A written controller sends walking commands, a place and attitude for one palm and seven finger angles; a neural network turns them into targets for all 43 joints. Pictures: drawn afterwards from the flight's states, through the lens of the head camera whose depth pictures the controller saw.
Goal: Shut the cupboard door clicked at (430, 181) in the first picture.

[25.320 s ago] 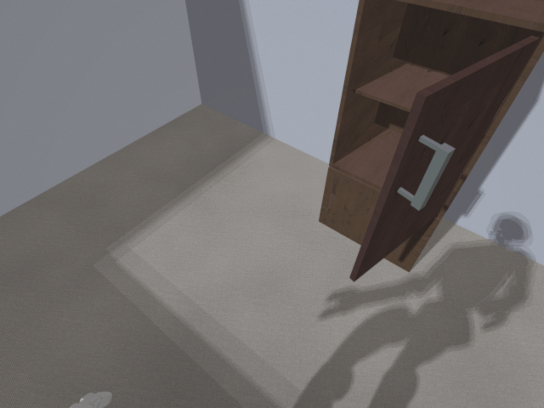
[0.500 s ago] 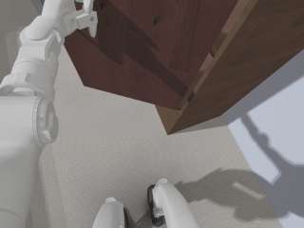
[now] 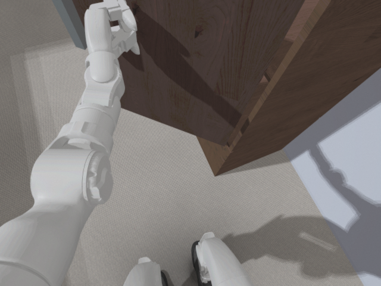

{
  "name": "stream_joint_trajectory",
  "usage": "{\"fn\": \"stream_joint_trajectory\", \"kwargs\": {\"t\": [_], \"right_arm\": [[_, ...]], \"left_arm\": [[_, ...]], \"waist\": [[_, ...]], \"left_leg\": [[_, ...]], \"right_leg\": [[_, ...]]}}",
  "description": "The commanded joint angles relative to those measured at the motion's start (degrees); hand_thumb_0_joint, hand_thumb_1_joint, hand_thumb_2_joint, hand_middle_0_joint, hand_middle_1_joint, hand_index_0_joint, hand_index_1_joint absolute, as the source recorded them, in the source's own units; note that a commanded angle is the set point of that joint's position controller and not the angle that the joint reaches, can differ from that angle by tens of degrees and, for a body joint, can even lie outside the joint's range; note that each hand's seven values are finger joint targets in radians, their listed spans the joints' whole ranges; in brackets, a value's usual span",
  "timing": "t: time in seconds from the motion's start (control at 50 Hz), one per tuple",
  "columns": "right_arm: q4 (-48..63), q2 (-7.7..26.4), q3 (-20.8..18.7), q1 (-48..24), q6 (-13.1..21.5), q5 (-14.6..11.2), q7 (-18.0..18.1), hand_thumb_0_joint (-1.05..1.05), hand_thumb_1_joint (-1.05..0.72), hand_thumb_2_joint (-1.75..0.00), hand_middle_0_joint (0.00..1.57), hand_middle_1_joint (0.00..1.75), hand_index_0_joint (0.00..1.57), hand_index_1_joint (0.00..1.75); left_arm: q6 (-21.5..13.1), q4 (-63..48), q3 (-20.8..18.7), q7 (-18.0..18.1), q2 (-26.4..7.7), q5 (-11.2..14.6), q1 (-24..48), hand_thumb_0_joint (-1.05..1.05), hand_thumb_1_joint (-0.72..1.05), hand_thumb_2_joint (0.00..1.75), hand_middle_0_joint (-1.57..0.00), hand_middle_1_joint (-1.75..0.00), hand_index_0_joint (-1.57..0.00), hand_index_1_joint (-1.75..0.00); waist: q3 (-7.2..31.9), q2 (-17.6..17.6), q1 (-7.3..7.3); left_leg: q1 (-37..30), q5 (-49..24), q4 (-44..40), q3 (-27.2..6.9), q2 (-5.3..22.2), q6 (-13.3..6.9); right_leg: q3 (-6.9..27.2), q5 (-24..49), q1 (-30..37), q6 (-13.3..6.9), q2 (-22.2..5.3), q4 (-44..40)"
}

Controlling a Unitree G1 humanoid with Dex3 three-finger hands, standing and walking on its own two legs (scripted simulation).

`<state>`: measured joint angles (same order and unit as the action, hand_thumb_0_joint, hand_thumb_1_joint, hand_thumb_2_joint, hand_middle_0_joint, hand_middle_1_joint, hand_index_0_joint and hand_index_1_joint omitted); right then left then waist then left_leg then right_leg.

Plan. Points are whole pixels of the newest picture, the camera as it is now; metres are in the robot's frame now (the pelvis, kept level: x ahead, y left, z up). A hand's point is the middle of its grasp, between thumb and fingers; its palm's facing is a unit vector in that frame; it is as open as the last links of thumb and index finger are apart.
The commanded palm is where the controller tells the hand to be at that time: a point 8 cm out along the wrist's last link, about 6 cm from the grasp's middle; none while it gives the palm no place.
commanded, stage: pull the fist back off the door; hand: left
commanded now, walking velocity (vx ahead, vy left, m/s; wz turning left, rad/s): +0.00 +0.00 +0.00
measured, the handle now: (74, 5) +0.65 +0.12 +0.11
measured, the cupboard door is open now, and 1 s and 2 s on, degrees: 46 46 46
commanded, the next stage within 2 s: draw the hand back to the body in 0.60 s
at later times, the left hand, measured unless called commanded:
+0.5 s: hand (138, 81) +0.47 +0.02 +0.10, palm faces -0.03 -1.00 +0.01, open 3.2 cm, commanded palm +0.45 +0.07 +0.12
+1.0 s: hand (99, 98) +0.42 +0.07 +0.14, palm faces -0.02 -1.00 -0.08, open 3.1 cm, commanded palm +0.38 +0.12 +0.15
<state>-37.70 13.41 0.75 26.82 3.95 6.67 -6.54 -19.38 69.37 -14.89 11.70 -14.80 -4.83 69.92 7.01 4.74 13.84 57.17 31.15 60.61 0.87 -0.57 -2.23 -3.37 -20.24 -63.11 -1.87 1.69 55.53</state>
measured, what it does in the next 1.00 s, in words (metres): stands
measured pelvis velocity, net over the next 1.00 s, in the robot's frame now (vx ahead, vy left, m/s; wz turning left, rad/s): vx -0.01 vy -0.01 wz -0.02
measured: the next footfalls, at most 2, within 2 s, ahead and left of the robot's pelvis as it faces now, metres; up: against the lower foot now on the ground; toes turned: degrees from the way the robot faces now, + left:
none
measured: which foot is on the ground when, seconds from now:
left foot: down 0.00-1.00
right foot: down 0.00-1.00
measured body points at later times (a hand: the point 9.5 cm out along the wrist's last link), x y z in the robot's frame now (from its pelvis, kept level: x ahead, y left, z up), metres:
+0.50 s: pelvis -0.01 -0.01 +0.03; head +0.09 -0.01 +0.46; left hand +0.47 +0.07 +0.11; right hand +0.03 -0.28 -0.09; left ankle -0.04 +0.09 -0.66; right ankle +0.04 -0.10 -0.66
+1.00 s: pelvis -0.01 -0.01 +0.04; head +0.05 -0.04 +0.49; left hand +0.42 +0.13 +0.15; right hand +0.02 -0.27 -0.09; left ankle -0.04 +0.09 -0.66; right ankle +0.04 -0.10 -0.66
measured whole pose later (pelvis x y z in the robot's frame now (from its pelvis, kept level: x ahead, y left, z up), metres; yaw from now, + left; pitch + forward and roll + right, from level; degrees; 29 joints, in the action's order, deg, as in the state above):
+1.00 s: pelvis -0.01 -0.01 +0.04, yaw -1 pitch +12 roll +1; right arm -36.3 14.8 -0.9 23.7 0.2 -0.5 -1.8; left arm -19.8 43.0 -7.2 2.2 -9.0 4.8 31.8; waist 6.0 3.4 4.6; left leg 31.6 24.9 44.3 3.2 -0.8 -1.7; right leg -0.4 -15.5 -39.6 -2.5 2.3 43.1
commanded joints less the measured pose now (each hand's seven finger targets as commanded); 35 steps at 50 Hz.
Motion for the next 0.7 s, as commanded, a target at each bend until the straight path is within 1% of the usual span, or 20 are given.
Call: {"fn": "stream_joint_trajectory", "kwargs": {"t": [0.0, 0.04, 0.08, 0.1, 0.14, 0.18, 0.22, 0.26, 0.32, 0.34, 0.36, 0.4, 0.44, 0.48, 0.5, 0.52, 0.58, 0.62, 0.66, 0.68], "right_arm": [[2.58, 10.91, -4.85, 13.51, -1.64, -1.94, 1.57, 0.00, -0.90, -0.90, 0.20, 0.30, 0.20, 0.30], [3.17, 10.17, -4.45, 11.90, -2.11, -2.55, 2.25, 0.00, -0.90, -0.90, 0.20, 0.30, 0.20, 0.30], [3.31, 9.56, -4.00, 10.49, -1.68, -2.67, 2.63, 0.00, -0.90, -0.90, 0.20, 0.30, 0.20, 0.30], [3.15, 9.47, -3.93, 9.95, -1.43, -2.57, 2.54, 0.00, -0.90, -0.90, 0.20, 0.30, 0.20, 0.30], [3.06, 9.38, -3.97, 9.04, -0.91, -2.37, 2.29, 0.00, -0.90, -0.90, 0.20, 0.30, 0.20, 0.30], [2.69, 9.11, -4.18, 8.39, -0.45, -2.41, 1.89, 0.00, -0.90, -0.90, 0.20, 0.30, 0.20, 0.30], [2.52, 9.49, -4.54, 7.87, -0.76, -2.69, 1.51, 0.00, -0.90, -0.90, 0.20, 0.30, 0.20, 0.30], [3.39, 9.64, -4.70, 7.40, -1.32, -3.40, 1.52, 0.00, -0.90, -0.90, 0.20, 0.30, 0.20, 0.30], [4.49, 9.42, -4.72, 4.81, -1.98, -4.26, 2.25, 0.00, -0.90, -0.90, 0.20, 0.30, 0.20, 0.30], [4.53, 9.47, -4.66, 4.17, -2.03, -4.41, 2.65, 0.00, -0.90, -0.90, 0.20, 0.30, 0.20, 0.30], [4.81, 9.24, -4.51, 3.34, -1.72, -4.53, 3.14, 0.00, -0.90, -0.90, 0.20, 0.30, 0.20, 0.30], [4.45, 8.64, -4.56, 1.92, -0.86, -4.25, 3.76, 0.00, -0.90, -0.90, 0.20, 0.30, 0.20, 0.30], [3.40, 8.22, -4.46, 0.96, 0.28, -3.87, 4.12, 0.00, -0.90, -0.90, 0.20, 0.30, 0.20, 0.30], [2.44, 8.08, -4.48, 0.42, 0.95, -3.59, 4.28, 0.00, -0.90, -0.90, 0.20, 0.30, 0.20, 0.30], [2.28, 7.87, -4.34, -0.10, 1.09, -3.60, 4.18, 0.00, -0.90, -0.90, 0.20, 0.30, 0.20, 0.30], [1.69, 8.16, -4.23, -0.09, 0.94, -3.57, 4.18, 0.00, -0.90, -0.90, 0.20, 0.30, 0.20, 0.30], [1.59, 9.04, -3.85, 0.36, -0.13, -4.14, 4.41, 0.00, -0.90, -0.90, 0.20, 0.30, 0.20, 0.30], [2.30, 9.78, -3.52, 0.26, -0.81, -4.59, 4.74, 0.00, -0.90, -0.90, 0.20, 0.30, 0.20, 0.30], [3.47, 10.34, -3.15, -0.02, -1.12, -4.82, 5.36, 0.00, -0.90, -0.90, 0.20, 0.30, 0.20, 0.30], [3.89, 10.05, -2.94, -0.38, -0.99, -4.83, 5.47, 0.00, -0.90, -0.90, 0.20, 0.30, 0.20, 0.30]], "left_arm": [[-2.63, -13.66, -1.65, -1.55, -11.99, 0.48, 28.68, 0.00, 0.90, 0.90, -1.30, -1.50, -1.30, -1.50], [-1.82, -12.93, -2.33, -1.77, -10.81, 2.89, 28.02, 0.00, 0.90, 0.90, -1.30, -1.50, -1.30, -1.50], [-3.24, -13.36, -2.02, -1.41, -8.75, 4.52, 26.65, 0.00, 0.90, 0.90, -1.30, -1.50, -1.30, -1.50], [-4.32, -13.14, -1.25, -1.31, -7.24, 4.99, 25.51, 0.00, 0.90, 0.90, -1.30, -1.50, -1.30, -1.50], [-6.71, -12.31, -0.83, -1.26, -6.21, 4.76, 20.26, 0.00, 0.90, 0.90, -1.30, -1.50, -1.30, -1.50], [-8.39, -10.56, 3.24, -1.86, -1.33, 3.61, 15.50, 0.00, 0.90, 0.90, -1.30, -1.50, -1.30, -1.50], [-7.90, -8.20, 5.24, -2.88, 0.76, 2.92, 9.84, 0.00, 0.90, 0.90, -1.30, -1.50, -1.30, -1.50], [-6.47, -7.25, 6.86, -3.95, 3.09, 3.65, 6.26, 0.00, 0.90, 0.90, -1.30, -1.50, -1.30, -1.50], [-4.67, -11.35, 8.56, -4.50, 5.80, 6.50, 9.20, 0.00, 0.90, 0.90, -1.30, -1.50, -1.30, -1.50], [-5.11, -13.58, 7.64, -4.17, 4.51, 7.31, 11.38, 0.00, 0.90, 0.90, -1.30, -1.50, -1.30, -1.50], [-6.20, -16.94, 8.00, -3.66, 4.83, 8.14, 14.61, 0.00, 0.90, 0.90, -1.30, -1.50, -1.30, -1.50], [-9.42, -22.87, 7.81, -2.42, 3.70, 8.24, 19.26, 0.00, 0.90, 0.90, -1.30, -1.50, -1.30, -1.50], [-13.02, -27.16, 7.23, -0.92, 1.43, 7.16, 22.44, 0.00, 0.90, 0.90, -1.30, -1.50, -1.30, -1.50], [-15.44, -28.11, 7.73, -0.13, 0.26, 5.20, 20.96, 0.00, 0.90, 0.90, -1.30, -1.50, -1.30, -1.50], [-15.30, -24.73, 9.10, -0.13, 2.17, 4.34, 17.22, 0.00, 0.90, 0.90, -1.30, -1.50, -1.30, -1.50], [-14.82, -21.98, 8.96, 0.10, 1.29, 3.26, 16.46, 0.00, 0.90, 0.90, -1.30, -1.50, -1.30, -1.50], [-9.37, -9.02, 8.84, 0.41, 1.17, 1.68, 11.84, 0.00, 0.90, 0.90, -1.30, -1.50, -1.30, -1.50], [-4.97, -4.67, 7.35, 0.34, 1.07, 3.75, 11.50, 0.00, 0.90, 0.90, -1.30, -1.50, -1.30, -1.50], [-3.04, -4.87, 3.19, -0.36, -2.18, 6.90, 12.05, 0.00, 0.90, 0.90, -1.30, -1.50, -1.30, -1.50], [-3.15, -6.32, 2.90, -0.95, -2.16, 8.20, 13.73, 0.00, 0.90, 0.90, -1.30, -1.50, -1.30, -1.50]], "waist": [[40.24, -0.50, 0.26], [35.24, -3.39, 0.21], [31.98, -1.99, -0.54], [29.93, -3.42, -0.37], [27.59, -4.68, -1.42], [25.65, -3.88, -1.57], [23.24, -3.82, -2.10], [21.61, -4.86, -2.80], [20.23, -6.37, -2.41], [20.58, -7.93, -2.55], [20.58, -6.89, -2.16], [25.38, -5.09, -2.54], [28.80, -2.77, -2.67], [31.32, -0.88, -3.07], [29.15, -1.77, -3.12], [27.47, -2.45, -2.72], [19.44, -7.62, -1.54], [16.69, -9.88, -1.27], [19.22, -11.50, -2.67], [20.63, -11.83, -2.58]], "left_leg": [[-19.64, -34.92, -8.17, -2.91, -0.14, 2.23], [-16.83, -29.42, -10.19, -1.77, -0.62, 1.63], [-17.41, -28.22, -11.24, -1.36, -0.75, 1.65], [-17.27, -26.97, -11.54, -1.25, -0.68, 1.56], [-15.99, -25.29, -12.01, -0.82, -0.86, 1.45], [-17.66, -27.02, -12.05, -0.67, -0.78, 1.54], [-17.98, -26.62, -12.38, -0.53, -0.59, 1.75], [-17.64, -25.38, -13.52, -0.24, -1.06, 1.70], [-17.79, -20.38, -14.52, 0.26, -1.36, 1.52], [-17.64, -18.42, -14.85, -0.04, -1.43, 1.39], [-18.14, -17.39, -14.94, -0.02, -1.59, 1.21], [-20.86, -17.45, -14.84, -0.59, -1.37, 1.29], [-22.68, -18.15, -14.16, -0.98, -1.25, 1.39], [-23.95, -19.70, -13.54, -1.42, -1.07, 1.68], [-22.97, -19.63, -13.56, -1.34, -1.06, 1.68], [-21.44, -18.40, -13.68, -1.48, -0.98, 1.74], [-15.14, -12.28, -15.35, -1.21, -1.32, 1.34], [-13.13, -8.69, -16.65, -0.95, -1.71, 1.10], [-13.05, -9.48, -17.38, -0.75, -2.17, 0.96], [-13.10, -10.06, -17.26, -0.51, -2.20, 0.93]], "right_leg": [[2.54, 33.34, 37.39, 0.86, -0.18, -5.55], [2.84, 31.28, 39.63, 1.16, -0.06, -7.61], [2.92, 29.88, 38.68, 1.05, -0.04, -8.33], [2.88, 28.61, 37.90, 1.14, -0.04, -8.78], [3.11, 27.37, 38.41, 0.95, -0.12, -8.97], [2.65, 27.33, 36.12, 0.85, -0.27, -8.76], [2.37, 25.69, 34.42, 0.63, -0.33, -9.13], [2.27, 24.55, 35.54, 0.41, -0.30, -10.04], [2.68, 20.85, 35.75, 0.68, -0.45, -12.05], [2.95, 18.88, 36.45, 0.78, -0.55, -12.52], [3.27, 17.88, 36.28, 0.89, -0.66, -12.80], [3.56, 17.81, 37.66, 0.99, -0.82, -11.91], [3.79, 18.38, 37.88, 0.99, -0.99, -10.42], [3.64, 19.06, 36.99, 0.91, -1.23, -8.79], [3.26, 18.83, 36.08, 0.88, -1.25, -8.67], [3.12, 17.66, 35.20, 0.90, -1.38, -8.65], [3.12, 12.47, 33.95, 1.19, -1.49, -10.91], [3.68, 8.63, 34.41, 1.31, -1.51, -13.43], [4.45, 8.99, 38.30, 1.18, -1.50, -14.40], [4.80, 10.07, 39.46, 1.35, -1.60, -14.35]]}}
